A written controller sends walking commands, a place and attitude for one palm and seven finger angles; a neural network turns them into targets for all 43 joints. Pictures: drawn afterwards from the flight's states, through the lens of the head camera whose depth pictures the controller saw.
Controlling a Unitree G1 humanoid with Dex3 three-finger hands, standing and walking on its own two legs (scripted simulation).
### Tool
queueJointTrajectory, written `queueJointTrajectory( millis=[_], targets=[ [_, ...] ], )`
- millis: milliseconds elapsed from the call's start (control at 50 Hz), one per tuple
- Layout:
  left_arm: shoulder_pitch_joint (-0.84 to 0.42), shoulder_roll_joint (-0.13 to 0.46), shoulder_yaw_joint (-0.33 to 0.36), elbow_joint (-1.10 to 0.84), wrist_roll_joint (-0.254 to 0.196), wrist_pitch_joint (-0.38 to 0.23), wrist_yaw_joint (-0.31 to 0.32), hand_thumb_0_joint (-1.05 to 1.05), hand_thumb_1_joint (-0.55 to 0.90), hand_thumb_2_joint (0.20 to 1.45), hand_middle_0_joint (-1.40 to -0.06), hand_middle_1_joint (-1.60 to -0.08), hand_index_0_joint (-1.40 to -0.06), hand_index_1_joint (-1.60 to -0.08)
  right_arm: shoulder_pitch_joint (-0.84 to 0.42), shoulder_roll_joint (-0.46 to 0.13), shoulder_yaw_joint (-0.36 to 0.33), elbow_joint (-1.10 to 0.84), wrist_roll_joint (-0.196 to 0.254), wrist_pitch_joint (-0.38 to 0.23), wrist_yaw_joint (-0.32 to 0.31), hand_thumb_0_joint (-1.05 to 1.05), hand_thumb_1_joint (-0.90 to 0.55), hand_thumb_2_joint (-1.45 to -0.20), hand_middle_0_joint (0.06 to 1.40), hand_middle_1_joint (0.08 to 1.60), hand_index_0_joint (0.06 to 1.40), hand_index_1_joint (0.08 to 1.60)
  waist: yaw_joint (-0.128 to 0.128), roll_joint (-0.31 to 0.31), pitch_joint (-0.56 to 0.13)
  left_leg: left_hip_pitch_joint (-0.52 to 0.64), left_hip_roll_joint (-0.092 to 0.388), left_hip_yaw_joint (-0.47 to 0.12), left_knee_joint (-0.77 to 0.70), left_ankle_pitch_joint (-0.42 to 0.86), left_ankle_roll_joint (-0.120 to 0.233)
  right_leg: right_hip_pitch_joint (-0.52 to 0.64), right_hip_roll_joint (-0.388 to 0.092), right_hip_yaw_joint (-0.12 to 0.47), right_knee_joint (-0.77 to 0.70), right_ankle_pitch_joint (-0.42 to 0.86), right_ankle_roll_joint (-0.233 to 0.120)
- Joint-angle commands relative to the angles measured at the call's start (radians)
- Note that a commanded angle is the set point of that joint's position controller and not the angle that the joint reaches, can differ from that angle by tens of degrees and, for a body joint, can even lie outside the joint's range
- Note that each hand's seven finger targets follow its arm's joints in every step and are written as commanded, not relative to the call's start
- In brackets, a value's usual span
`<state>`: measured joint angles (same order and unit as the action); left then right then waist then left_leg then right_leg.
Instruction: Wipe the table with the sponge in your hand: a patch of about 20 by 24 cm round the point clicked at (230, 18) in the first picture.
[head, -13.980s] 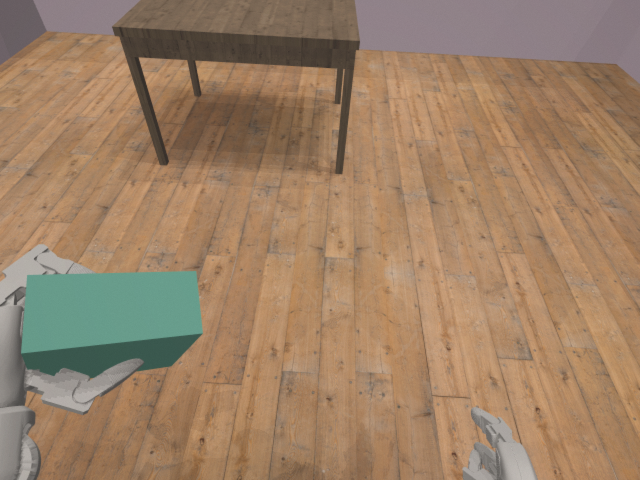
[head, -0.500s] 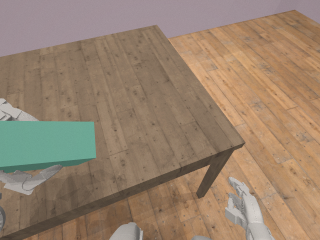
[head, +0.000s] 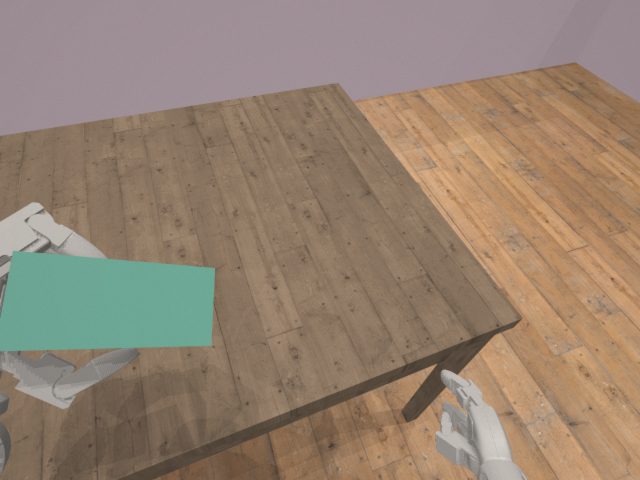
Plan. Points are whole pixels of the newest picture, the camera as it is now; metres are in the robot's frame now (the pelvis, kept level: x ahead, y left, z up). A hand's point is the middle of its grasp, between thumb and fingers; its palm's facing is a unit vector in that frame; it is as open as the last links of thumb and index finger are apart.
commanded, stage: come to a stop and stand still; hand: left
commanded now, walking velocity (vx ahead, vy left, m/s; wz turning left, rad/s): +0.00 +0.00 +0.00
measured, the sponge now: (138, 311) +0.22 +0.18 +0.17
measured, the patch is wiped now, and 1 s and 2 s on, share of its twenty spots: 0.00 0.00 0.00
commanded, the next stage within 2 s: look again from close up in 0.46 s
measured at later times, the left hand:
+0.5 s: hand (55, 297) +0.22 +0.25 +0.18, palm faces +0.33 -0.86 -0.38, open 10.2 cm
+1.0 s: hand (2, 301) +0.22 +0.29 +0.17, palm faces +0.38 -0.83 -0.41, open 10.1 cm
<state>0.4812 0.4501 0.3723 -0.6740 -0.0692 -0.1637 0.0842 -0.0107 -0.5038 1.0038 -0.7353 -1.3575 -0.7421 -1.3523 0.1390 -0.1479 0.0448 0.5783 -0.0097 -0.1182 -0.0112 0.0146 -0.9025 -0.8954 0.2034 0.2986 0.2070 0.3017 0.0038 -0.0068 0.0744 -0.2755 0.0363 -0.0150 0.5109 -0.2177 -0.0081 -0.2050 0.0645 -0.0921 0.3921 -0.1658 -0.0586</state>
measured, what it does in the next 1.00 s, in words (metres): stands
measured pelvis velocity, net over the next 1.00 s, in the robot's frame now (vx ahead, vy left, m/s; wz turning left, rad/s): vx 0.00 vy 0.03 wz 0.01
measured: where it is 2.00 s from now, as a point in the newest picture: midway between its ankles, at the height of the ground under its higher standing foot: outside the picture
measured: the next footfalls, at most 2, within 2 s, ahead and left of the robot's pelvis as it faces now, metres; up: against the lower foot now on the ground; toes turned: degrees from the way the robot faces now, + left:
left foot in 1.56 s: +0.01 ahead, +0.11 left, +0.00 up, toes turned -3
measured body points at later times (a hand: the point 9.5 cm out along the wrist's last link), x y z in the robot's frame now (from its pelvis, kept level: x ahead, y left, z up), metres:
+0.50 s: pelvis +0.00 +0.01 +0.00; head +0.02 +0.03 +0.45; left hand +0.20 +0.29 +0.20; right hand +0.14 -0.24 -0.07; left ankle +0.04 +0.12 -0.74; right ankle +0.03 -0.08 -0.74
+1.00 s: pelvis +0.00 +0.03 +0.00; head +0.04 +0.05 +0.45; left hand +0.20 +0.34 +0.19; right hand +0.21 -0.17 -0.06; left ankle +0.04 +0.12 -0.74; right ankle +0.03 -0.08 -0.74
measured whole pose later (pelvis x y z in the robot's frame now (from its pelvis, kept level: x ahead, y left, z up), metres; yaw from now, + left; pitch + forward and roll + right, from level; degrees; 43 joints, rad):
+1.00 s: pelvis +0.00 +0.03 +0.00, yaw +1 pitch +1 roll +1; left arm 0.37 0.44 0.40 -0.44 -0.09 -0.24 0.07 -0.01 -0.51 1.01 -0.74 -1.35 -0.75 -1.35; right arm 0.17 -0.19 0.04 0.56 0.01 -0.16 -0.02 0.01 -0.90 -0.90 0.20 0.30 0.21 0.31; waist 0.05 -0.05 0.06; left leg -0.26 -0.08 -0.02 0.40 -0.15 0.04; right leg -0.27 -0.03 -0.05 0.46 -0.20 0.00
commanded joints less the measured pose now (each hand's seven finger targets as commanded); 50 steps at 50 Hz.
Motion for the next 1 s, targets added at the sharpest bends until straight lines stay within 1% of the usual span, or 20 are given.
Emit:
queueJointTrajectory(
  millis=[0,80,100,180,200,220,240,260,300,360,400,480,500,560,640,800,820,900,920,980],
  targets=[
    [0.069,0.062,0.135,0.053,-0.037,0.009,0.035,0.000,0.100,1.300,-1.200,-1.600,-1.200,-1.600,-0.046,-0.163,-0.065,-0.128,0.029,-0.011,-0.042,0.000,-0.900,-0.900,0.200,0.300,0.200,0.300,-0.020,0.031,-0.207,0.062,0.069,-0.073,-0.123,0.073,0.003,0.058,-0.120,0.150,-0.093,0.101,0.023],
    [-0.050,0.031,0.059,0.113,-0.030,0.047,0.031,0.000,0.100,1.300,-1.200,-1.600,-1.200,-1.600,-0.080,-0.175,-0.050,-0.132,0.028,-0.007,-0.058,0.000,-0.900,-0.900,0.200,0.300,0.200,0.300,-0.015,-0.061,-0.149,0.059,0.068,-0.069,-0.153,-0.029,0.017,-0.018,-0.121,0.154,-0.166,-0.067,0.054],
    [-0.123,0.039,0.040,0.073,-0.021,0.046,0.036,0.000,0.100,1.300,-1.200,-1.600,-1.200,-1.600,-0.105,-0.175,-0.049,-0.132,0.027,-0.011,-0.065,0.000,-0.900,-0.900,0.200,0.300,0.200,0.300,-0.017,-0.014,-0.129,0.072,0.059,-0.062,-0.169,-0.050,0.021,-0.033,-0.122,0.157,-0.182,-0.101,0.054],
    [-0.238,0.045,-0.001,-0.009,0.005,0.050,0.057,0.000,0.100,1.300,-1.200,-1.600,-1.200,-1.600,-0.110,-0.184,-0.052,-0.130,0.020,-0.024,-0.071,0.000,-0.900,-0.900,0.200,0.300,0.200,0.300,-0.001,-0.011,-0.108,0.074,0.034,-0.051,-0.153,-0.077,0.028,-0.044,-0.140,0.174,-0.222,-0.190,0.051],
    [-1.128,0.807,0.336,-0.331,0.072,-0.151,0.049,0.000,0.100,1.300,-1.200,-1.600,-1.200,-1.600,-0.013,-0.206,0.078,-0.268,0.147,0.008,-0.147,0.000,-0.900,-0.900,0.200,0.300,0.200,0.300,-0.031,0.168,0.006,-0.210,-0.005,-0.095,-0.143,-0.267,0.107,0.037,-0.089,0.162,-0.091,-0.204,0.103],
    [-0.763,0.322,0.244,0.126,0.062,-0.101,0.046,0.000,0.100,1.300,-1.200,-1.600,-1.200,-1.600,0.000,-0.124,-0.012,-0.166,0.103,-0.069,-0.116,0.000,-0.900,-0.900,0.200,0.300,0.200,0.300,-0.004,0.006,-0.012,-0.071,0.088,-0.077,-0.115,-0.182,0.080,-0.114,-0.154,0.145,-0.069,-0.351,0.051],
    [-0.573,0.327,0.219,0.166,0.049,-0.076,0.053,0.000,0.100,1.300,-1.200,-1.600,-1.200,-1.600,-0.018,-0.174,-0.017,-0.109,0.063,-0.079,-0.075,0.000,-0.900,-0.900,0.200,0.300,0.200,0.300,0.022,-0.061,-0.065,0.013,0.039,-0.072,-0.115,-0.151,0.052,-0.158,-0.130,0.165,-0.124,-0.383,0.047],
    [-0.534,0.310,0.193,0.139,0.037,-0.074,0.057,0.000,0.100,1.300,-1.200,-1.600,-1.200,-1.600,-0.025,-0.218,-0.041,-0.103,0.038,-0.084,-0.060,0.000,-0.900,-0.900,0.200,0.300,0.200,0.300,0.051,-0.011,-0.109,0.088,0.009,-0.052,-0.053,-0.124,0.040,-0.191,-0.144,0.216,-0.142,-0.316,0.012],
    [-0.449,0.296,0.181,0.060,0.020,-0.110,0.041,0.000,0.100,1.300,-1.200,-1.600,-1.200,-1.600,-0.027,-0.218,-0.054,-0.097,0.026,-0.092,-0.035,0.000,-0.900,-0.900,0.200,0.300,0.200,0.300,0.037,0.141,-0.215,0.133,0.002,-0.020,-0.001,-0.138,0.038,-0.175,-0.200,0.267,-0.143,-0.317,0.001],
    [-0.141,0.149,0.087,0.010,-0.015,-0.153,0.032,0.000,0.100,1.300,-1.200,-1.600,-1.200,-1.600,0.059,-0.212,-0.052,-0.136,0.022,-0.126,0.004,0.000,-0.900,-0.900,0.200,0.300,0.200,0.300,0.063,0.158,-0.212,-0.002,-0.025,-0.027,-0.005,-0.087,0.041,-0.050,-0.225,0.265,-0.139,-0.219,0.011],
    [-0.049,0.111,0.065,0.059,-0.028,-0.156,0.036,0.000,0.100,1.300,-1.200,-1.600,-1.200,-1.600,0.061,-0.215,-0.054,-0.123,0.034,-0.138,0.018,0.000,-0.900,-0.900,0.200,0.300,0.200,0.300,0.054,0.132,-0.217,0.044,-0.013,-0.066,-0.038,-0.021,0.040,-0.058,-0.207,0.220,-0.089,-0.156,-0.003],
    [-0.102,0.185,0.172,0.126,-0.032,-0.151,0.051,0.000,0.100,1.300,-1.200,-1.600,-1.200,-1.600,0.043,-0.229,-0.083,-0.117,0.036,-0.134,-0.011,0.000,-0.900,-0.900,0.200,0.300,0.200,0.300,0.041,-0.100,-0.156,0.021,0.000,-0.100,-0.095,0.025,0.032,-0.079,-0.176,0.145,-0.085,-0.106,0.025],
    [-0.128,0.233,0.202,0.112,-0.030,-0.152,0.055,0.000,0.100,1.300,-1.200,-1.600,-1.200,-1.600,0.028,-0.245,-0.084,-0.112,0.035,-0.127,-0.019,0.000,-0.900,-0.900,0.200,0.300,0.200,0.300,0.030,-0.036,-0.176,0.059,0.011,-0.116,-0.127,0.046,0.031,-0.078,-0.160,0.135,-0.049,-0.092,0.027],
    [-0.157,0.193,0.166,0.102,-0.026,-0.164,0.045,0.000,0.100,1.300,-1.200,-1.600,-1.200,-1.600,0.036,-0.241,-0.085,-0.113,0.029,-0.123,-0.027,0.000,-0.900,-0.900,0.200,0.300,0.200,0.300,0.032,0.008,-0.175,0.016,0.019,-0.135,-0.151,0.067,0.030,-0.012,-0.159,0.128,-0.017,0.010,0.033],
    [-0.227,0.160,0.090,-0.035,-0.008,-0.185,0.034,0.000,0.100,1.300,-1.200,-1.600,-1.200,-1.600,0.021,-0.233,-0.077,-0.120,0.025,-0.139,-0.019,0.000,-0.900,-0.900,0.200,0.300,0.200,0.300,0.040,0.164,-0.217,0.036,0.034,-0.160,-0.165,0.133,0.026,0.042,-0.149,0.108,0.051,0.061,0.031],
    [-0.143,0.173,0.147,-0.003,-0.007,-0.154,0.027,0.000,0.100,1.300,-1.200,-1.600,-1.200,-1.600,0.013,-0.230,-0.084,-0.118,0.026,-0.127,-0.014,0.000,-0.900,-0.900,0.200,0.300,0.200,0.300,0.040,0.113,-0.262,0.158,0.066,-0.168,-0.152,0.469,-0.048,-0.005,-0.136,0.096,0.110,0.069,0.036],
    [-0.144,0.132,0.118,0.005,-0.009,-0.158,0.018,0.000,0.100,1.300,-1.200,-1.600,-1.200,-1.600,0.023,-0.217,-0.079,-0.124,0.017,-0.112,-0.015,0.000,-0.900,-0.900,0.200,0.300,0.200,0.300,0.041,0.096,-0.245,0.138,0.078,-0.162,-0.160,0.472,-0.049,-0.012,-0.138,0.077,0.096,0.044,0.039],
    [-0.139,0.160,0.162,0.068,-0.024,-0.132,0.008,0.000,0.100,1.300,-1.200,-1.600,-1.200,-1.600,-0.011,-0.213,-0.078,-0.144,0.030,-0.086,-0.026,0.000,-0.900,-0.900,0.200,0.300,0.200,0.300,0.034,0.088,-0.218,0.122,0.068,-0.160,-0.191,0.337,-0.051,-0.015,-0.146,0.106,0.057,0.034,0.037],
    [-0.143,0.103,0.110,0.058,-0.029,-0.136,0.000,0.000,0.100,1.300,-1.200,-1.600,-1.200,-1.600,-0.005,-0.199,-0.071,-0.150,0.027,-0.077,-0.028,0.000,-0.900,-0.900,0.200,0.300,0.200,0.300,0.031,0.071,-0.210,0.107,0.078,-0.159,-0.203,0.313,-0.051,-0.012,-0.144,0.089,0.036,0.022,0.042],
    [-0.162,0.106,0.099,0.005,-0.034,-0.133,-0.002,0.000,0.100,1.300,-1.200,-1.600,-1.200,-1.600,-0.008,-0.199,-0.075,-0.169,0.033,-0.084,-0.038,0.000,-0.900,-0.900,0.200,0.300,0.200,0.300,0.028,0.060,-0.211,0.106,0.098,-0.174,-0.208,0.321,-0.047,-0.005,-0.139,0.094,0.033,0.018,0.051]
  ],
)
